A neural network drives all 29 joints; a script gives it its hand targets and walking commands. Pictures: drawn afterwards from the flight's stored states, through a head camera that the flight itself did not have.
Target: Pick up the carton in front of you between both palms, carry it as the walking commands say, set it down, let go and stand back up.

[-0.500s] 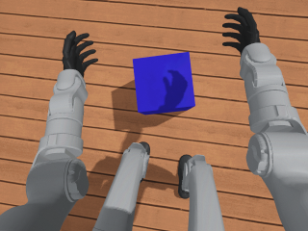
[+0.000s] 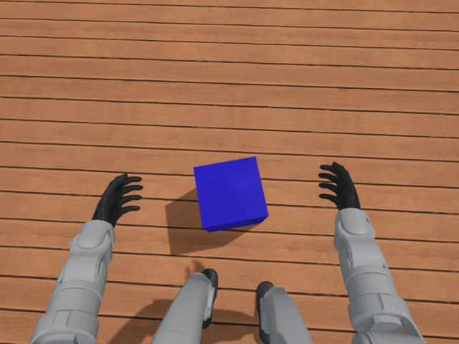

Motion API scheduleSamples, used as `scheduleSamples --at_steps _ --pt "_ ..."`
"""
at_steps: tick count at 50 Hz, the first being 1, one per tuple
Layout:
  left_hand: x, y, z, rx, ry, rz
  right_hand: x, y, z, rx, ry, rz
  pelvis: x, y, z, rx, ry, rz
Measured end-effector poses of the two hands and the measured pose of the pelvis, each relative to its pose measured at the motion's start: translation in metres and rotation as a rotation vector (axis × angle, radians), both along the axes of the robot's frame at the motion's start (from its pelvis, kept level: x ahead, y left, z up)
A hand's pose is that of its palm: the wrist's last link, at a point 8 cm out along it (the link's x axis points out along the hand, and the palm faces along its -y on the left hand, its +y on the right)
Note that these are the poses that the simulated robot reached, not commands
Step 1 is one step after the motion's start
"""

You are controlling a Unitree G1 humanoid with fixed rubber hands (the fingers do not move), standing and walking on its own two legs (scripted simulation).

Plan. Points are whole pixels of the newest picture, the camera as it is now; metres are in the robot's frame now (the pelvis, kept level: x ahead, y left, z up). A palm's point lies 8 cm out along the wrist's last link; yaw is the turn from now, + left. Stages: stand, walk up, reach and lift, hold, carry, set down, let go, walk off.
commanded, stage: let go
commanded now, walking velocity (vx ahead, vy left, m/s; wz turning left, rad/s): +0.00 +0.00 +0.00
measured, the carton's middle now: (230, 197) +0.44 +0.05 -0.59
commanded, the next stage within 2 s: stand in 0.92 s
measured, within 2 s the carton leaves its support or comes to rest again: neither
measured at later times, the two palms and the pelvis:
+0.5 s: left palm (90, 274) +0.20 +0.22 -0.01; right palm (420, 287) +0.23 -0.24 -0.02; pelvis +0.05 -0.02 +0.06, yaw +2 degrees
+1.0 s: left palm (74, 283) +0.19 +0.24 -0.02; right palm (423, 322) +0.19 -0.25 -0.02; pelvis +0.04 -0.01 +0.05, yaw +2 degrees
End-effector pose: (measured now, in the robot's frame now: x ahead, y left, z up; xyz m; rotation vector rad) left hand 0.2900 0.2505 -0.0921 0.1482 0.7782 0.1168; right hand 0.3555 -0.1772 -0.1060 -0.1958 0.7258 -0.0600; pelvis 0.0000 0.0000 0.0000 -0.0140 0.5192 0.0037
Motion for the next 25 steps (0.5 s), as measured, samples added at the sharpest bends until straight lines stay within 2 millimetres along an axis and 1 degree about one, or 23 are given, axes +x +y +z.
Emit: scheduleSamples --at_steps 6,12,15,19,25 --pt "-0.033 0.001 0.029 -0.006 0.009 0.008 -0.025 -0.008 0.027 0.005 0.010 0.019 0.019 0.003 0.019 0.003 -0.110 0.012" --pt "-0.070 -0.008 0.056 -0.007 0.015 0.027 -0.056 -0.021 0.049 0.009 0.020 0.031 0.036 0.001 0.037 0.011 -0.230 0.023" --pt "-0.084 -0.013 0.068 -0.008 0.018 0.032 -0.072 -0.030 0.060 0.009 0.025 0.032 0.042 -0.003 0.044 0.018 -0.294 0.027" --pt "-0.092 -0.020 0.077 -0.008 0.015 0.026 -0.093 -0.044 0.073 0.007 0.033 0.029 0.048 -0.009 0.051 0.025 -0.372 0.031" --pt "-0.088 -0.031 0.081 -0.012 0.005 0.000 -0.122 -0.065 0.090 0.004 0.047 0.014 0.052 -0.019 0.056 0.033 -0.469 0.032"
